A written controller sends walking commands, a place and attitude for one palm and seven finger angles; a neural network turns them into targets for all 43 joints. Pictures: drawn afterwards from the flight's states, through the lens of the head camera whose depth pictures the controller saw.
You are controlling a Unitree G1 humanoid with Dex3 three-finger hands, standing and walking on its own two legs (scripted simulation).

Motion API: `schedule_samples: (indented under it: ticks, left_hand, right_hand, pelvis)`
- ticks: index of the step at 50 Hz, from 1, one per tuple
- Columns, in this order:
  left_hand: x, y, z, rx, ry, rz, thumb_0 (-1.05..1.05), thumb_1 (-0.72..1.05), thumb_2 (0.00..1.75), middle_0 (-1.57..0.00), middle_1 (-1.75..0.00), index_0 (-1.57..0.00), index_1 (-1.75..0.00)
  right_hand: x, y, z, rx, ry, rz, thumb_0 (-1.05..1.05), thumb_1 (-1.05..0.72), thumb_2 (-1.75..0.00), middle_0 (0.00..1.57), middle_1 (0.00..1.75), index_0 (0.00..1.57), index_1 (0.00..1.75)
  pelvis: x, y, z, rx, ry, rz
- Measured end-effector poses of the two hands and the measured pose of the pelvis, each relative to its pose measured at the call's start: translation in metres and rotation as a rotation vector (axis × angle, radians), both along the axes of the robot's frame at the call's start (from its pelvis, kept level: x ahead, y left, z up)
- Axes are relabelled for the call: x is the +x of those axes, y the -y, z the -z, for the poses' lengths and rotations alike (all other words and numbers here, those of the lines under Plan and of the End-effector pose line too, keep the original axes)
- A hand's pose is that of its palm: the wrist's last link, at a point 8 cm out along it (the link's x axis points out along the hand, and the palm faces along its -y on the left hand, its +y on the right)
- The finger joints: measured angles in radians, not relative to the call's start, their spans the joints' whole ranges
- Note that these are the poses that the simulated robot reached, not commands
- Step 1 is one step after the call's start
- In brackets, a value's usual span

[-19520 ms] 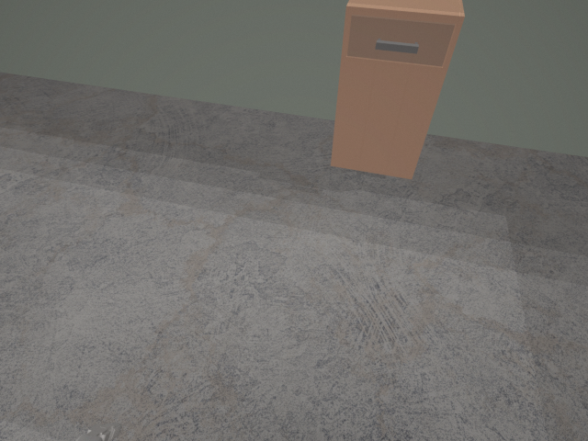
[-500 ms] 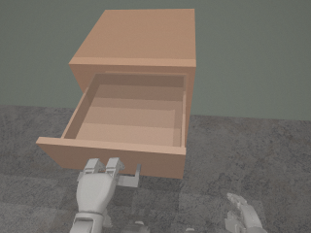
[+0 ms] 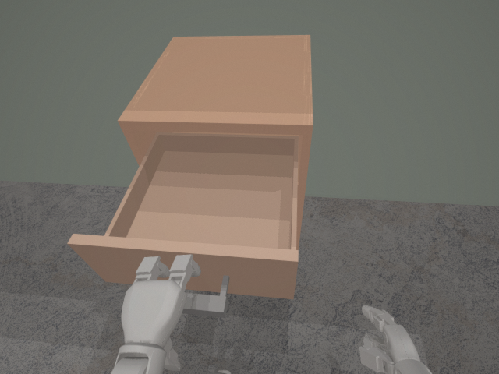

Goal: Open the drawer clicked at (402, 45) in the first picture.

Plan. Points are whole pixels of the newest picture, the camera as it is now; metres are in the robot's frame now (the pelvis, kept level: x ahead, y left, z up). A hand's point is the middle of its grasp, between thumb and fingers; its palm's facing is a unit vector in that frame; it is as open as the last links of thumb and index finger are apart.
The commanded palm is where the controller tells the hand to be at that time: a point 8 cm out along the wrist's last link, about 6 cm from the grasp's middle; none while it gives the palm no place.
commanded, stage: lift the hand off the handle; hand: left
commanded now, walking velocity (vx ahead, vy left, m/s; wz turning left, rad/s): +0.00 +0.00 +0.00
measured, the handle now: (182, 289) +0.27 +0.15 -0.03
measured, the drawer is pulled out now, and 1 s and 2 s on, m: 0.30 0.30 0.30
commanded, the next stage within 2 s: draw the hand back to the body in 1.64 s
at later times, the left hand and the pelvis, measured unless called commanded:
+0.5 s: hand (165, 302) +0.22 +0.15 +0.03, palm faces +0.04 -0.18 -0.98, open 13.6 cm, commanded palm +0.20 +0.16 +0.09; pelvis +0.01 +0.00 +0.01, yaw +0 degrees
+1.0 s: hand (154, 291) +0.22 +0.16 +0.07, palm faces +0.06 -0.20 -0.98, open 13.9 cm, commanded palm +0.19 +0.16 +0.13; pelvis +0.01 +0.00 +0.03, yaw -1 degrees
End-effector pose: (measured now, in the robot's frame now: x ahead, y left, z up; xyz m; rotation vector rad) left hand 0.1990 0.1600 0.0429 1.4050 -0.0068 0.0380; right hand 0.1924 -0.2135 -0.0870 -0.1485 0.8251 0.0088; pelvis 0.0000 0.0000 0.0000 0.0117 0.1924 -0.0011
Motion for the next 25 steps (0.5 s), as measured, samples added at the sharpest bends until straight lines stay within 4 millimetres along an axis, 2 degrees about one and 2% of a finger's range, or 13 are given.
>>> schedule_samples:
  ticks: [25]
  left_hand:
    - [0.002,-0.002,-0.035,-0.019,0.006,0.003,0.00,-0.49,0.30,-0.32,-1.20,-0.36,-1.22]
  right_hand:
    - [0.011,0.004,-0.014,0.007,0.023,-0.010,0.01,-0.91,-0.90,0.20,0.30,0.20,0.30]
  pelvis:
    - [0.010,0.003,-0.013,0.004,0.033,0.009]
